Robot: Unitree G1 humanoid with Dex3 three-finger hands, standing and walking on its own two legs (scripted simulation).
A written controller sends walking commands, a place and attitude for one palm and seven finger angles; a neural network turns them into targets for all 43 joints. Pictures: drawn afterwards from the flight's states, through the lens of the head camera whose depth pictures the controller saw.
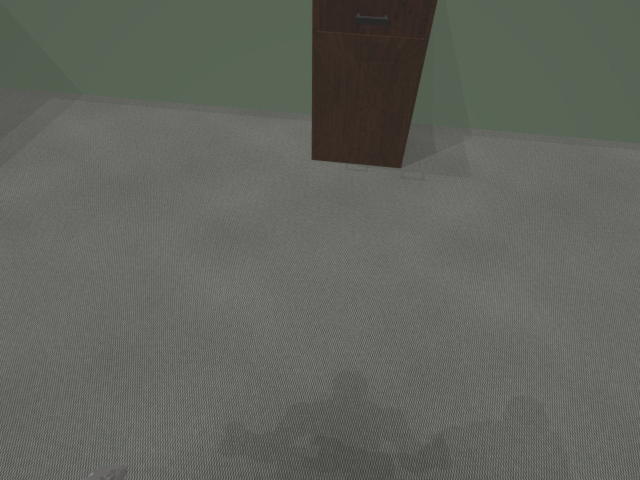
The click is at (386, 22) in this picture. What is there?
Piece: drawer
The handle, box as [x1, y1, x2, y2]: [355, 13, 387, 25]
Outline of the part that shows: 355,19 355,23 381,25 387,24 386,15 384,17 360,16 359,13 357,13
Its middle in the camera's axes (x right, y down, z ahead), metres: +0.20 -0.85 +1.50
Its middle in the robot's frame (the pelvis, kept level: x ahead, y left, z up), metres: +1.70 -0.12 -0.05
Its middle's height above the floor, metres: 0.72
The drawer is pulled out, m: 0.00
